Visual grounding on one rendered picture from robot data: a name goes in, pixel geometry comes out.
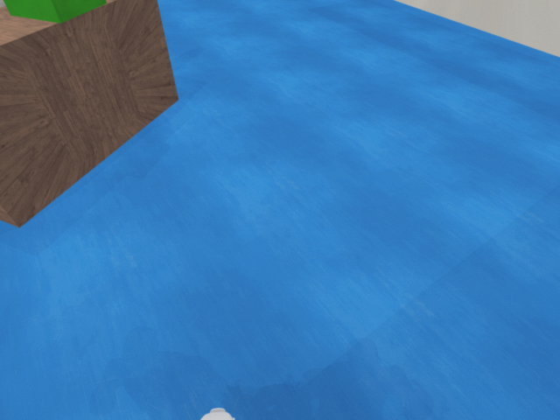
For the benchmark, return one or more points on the pedestal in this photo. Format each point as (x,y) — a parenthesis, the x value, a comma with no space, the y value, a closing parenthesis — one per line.
(73,93)

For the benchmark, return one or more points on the carton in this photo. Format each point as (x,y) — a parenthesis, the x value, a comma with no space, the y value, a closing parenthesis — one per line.
(57,11)

